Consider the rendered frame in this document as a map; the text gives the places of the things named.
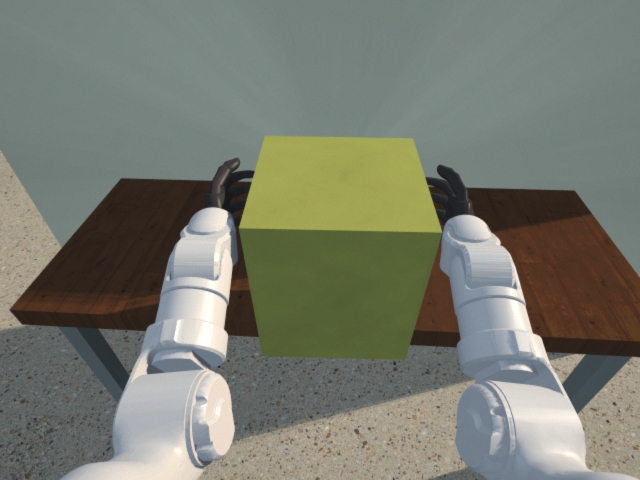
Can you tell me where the left robot upper arm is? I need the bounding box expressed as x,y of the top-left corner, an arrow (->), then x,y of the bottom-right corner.
59,369 -> 235,480

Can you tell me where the right robot hand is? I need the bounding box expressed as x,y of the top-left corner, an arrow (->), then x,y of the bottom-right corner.
425,165 -> 475,234

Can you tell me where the right robot forearm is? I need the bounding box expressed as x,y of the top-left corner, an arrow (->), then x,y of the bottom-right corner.
440,215 -> 586,458

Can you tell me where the table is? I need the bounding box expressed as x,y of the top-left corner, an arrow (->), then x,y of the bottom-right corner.
10,178 -> 640,414

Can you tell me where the left robot hand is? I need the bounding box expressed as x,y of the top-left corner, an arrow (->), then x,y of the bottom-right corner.
203,158 -> 255,227

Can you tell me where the carton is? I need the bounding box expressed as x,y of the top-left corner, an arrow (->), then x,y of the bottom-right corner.
239,136 -> 443,360

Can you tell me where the left robot forearm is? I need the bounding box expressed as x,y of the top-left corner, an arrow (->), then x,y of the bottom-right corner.
112,207 -> 238,452

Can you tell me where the right robot upper arm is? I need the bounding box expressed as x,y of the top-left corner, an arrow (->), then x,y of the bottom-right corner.
455,380 -> 639,480

